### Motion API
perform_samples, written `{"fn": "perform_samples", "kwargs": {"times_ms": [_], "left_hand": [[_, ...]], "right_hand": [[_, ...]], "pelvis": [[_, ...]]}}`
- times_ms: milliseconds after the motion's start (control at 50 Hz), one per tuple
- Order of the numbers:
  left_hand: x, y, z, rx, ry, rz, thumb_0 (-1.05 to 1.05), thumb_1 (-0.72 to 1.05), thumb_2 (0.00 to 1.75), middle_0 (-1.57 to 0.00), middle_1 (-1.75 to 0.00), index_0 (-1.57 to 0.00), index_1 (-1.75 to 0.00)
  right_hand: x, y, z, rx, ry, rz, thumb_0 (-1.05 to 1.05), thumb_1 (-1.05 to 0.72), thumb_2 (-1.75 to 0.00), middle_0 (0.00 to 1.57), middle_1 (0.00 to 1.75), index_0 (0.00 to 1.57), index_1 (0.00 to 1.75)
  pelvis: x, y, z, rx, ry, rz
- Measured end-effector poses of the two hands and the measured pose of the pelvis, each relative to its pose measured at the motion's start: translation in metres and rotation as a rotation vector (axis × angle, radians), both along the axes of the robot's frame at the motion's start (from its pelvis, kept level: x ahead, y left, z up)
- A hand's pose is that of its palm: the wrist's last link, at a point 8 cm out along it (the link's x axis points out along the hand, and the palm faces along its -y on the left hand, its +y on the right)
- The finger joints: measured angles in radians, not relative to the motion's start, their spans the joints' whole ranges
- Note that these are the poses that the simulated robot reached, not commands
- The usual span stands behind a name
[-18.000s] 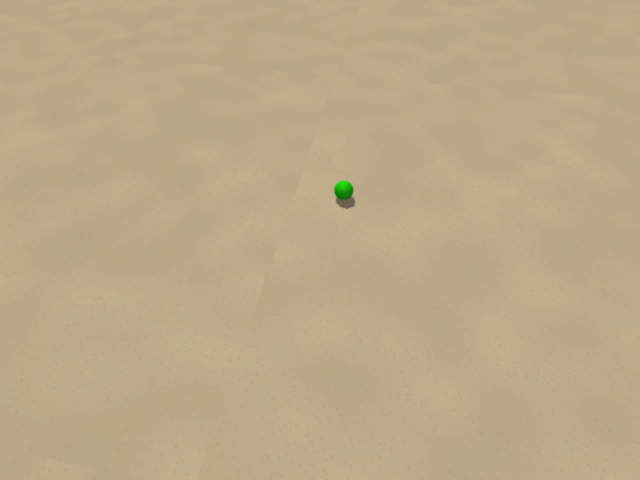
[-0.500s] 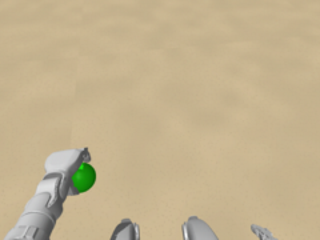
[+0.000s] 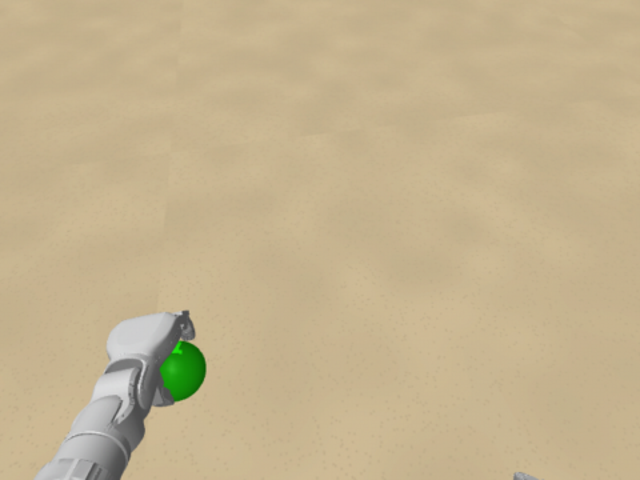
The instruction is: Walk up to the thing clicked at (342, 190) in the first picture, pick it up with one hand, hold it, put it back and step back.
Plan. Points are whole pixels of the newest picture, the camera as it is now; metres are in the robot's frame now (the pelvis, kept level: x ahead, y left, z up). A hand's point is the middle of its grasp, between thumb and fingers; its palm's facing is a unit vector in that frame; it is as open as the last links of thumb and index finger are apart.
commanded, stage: hold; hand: left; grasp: from above
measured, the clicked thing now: (175, 370) +0.33 +0.22 -0.12
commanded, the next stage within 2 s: crouch in 1.88 s
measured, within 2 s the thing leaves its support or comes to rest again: neither
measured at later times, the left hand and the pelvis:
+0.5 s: hand (148, 351) +0.32 +0.22 -0.03, palm faces -0.44 -0.06 -0.90, open 10.6 cm; pelvis +0.01 +0.00 +0.02, yaw -1 degrees
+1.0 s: hand (143, 363) +0.30 +0.22 -0.01, palm faces -0.43 -0.05 -0.90, open 10.6 cm; pelvis +0.00 +0.00 +0.03, yaw -1 degrees
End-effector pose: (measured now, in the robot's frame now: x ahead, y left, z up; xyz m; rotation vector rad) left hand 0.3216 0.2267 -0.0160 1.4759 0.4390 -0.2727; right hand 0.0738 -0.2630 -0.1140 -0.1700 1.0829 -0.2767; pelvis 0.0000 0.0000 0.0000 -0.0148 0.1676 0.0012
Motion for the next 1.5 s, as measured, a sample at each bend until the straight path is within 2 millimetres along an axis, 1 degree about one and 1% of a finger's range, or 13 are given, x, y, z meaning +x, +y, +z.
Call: {"fn": "perform_samples", "kwargs": {"times_ms": [260, 440, 700, 920, 1160, 1500], "left_hand": [[0.013, 0.002, 0.03, 0.011, -0.014, -0.01, -0.02, -0.07, 0.6, -0.68, -0.71, -0.59, -0.69], [0.009, 0.0, 0.041, 0.009, 0.002, -0.04, -0.02, -0.07, 0.59, -0.69, -0.7, -0.6, -0.68], [-0.004, -0.003, 0.057, 0.012, -0.013, -0.043, -0.02, -0.06, 0.59, -0.69, -0.71, -0.6, -0.68], [-0.018, -0.007, 0.062, 0.001, 0.004, -0.061, -0.02, -0.05, 0.58, -0.68, -0.71, -0.59, -0.68], [-0.02, -0.007, 0.075, 0.002, -0.023, -0.057, -0.01, -0.06, 0.6, -0.66, -0.73, -0.58, -0.69], [-0.023, -0.009, 0.081, 0.0, -0.013, -0.066, -0.01, -0.06, 0.62, -0.65, -0.74, -0.57, -0.7]], "right_hand": [[0.029, 0.001, 0.016, 0.013, -0.052, 0.004, 0.01, -0.91, -0.9, 0.2, 0.3, 0.21, 0.3], [0.04, 0.002, 0.024, 0.022, -0.078, 0.011, 0.01, -0.91, -0.9, 0.2, 0.3, 0.21, 0.3], [0.044, 0.004, 0.031, 0.034, -0.105, 0.031, 0.01, -0.91, -0.9, 0.2, 0.3, 0.21, 0.3], [0.046, 0.007, 0.035, 0.038, -0.132, 0.043, 0.01, -0.91, -0.9, 0.2, 0.3, 0.2, 0.3], [0.05, 0.011, 0.038, 0.049, -0.156, 0.048, 0.01, -0.91, -0.9, 0.2, 0.3, 0.2, 0.3], [0.061, 0.012, 0.043, 0.053, -0.178, 0.059, 0.01, -0.92, -0.9, 0.2, 0.3, 0.2, 0.3]], "pelvis": [[0.013, 0.001, 0.014, 0.006, -0.041, -0.006], [0.015, 0.001, 0.019, 0.01, -0.067, -0.012], [0.007, -0.001, 0.024, 0.013, -0.104, -0.012], [-0.001, -0.002, 0.027, 0.016, -0.125, -0.014], [-0.005, -0.002, 0.03, 0.017, -0.145, -0.016], [-0.003, -0.003, 0.033, 0.019, -0.155, -0.017]]}}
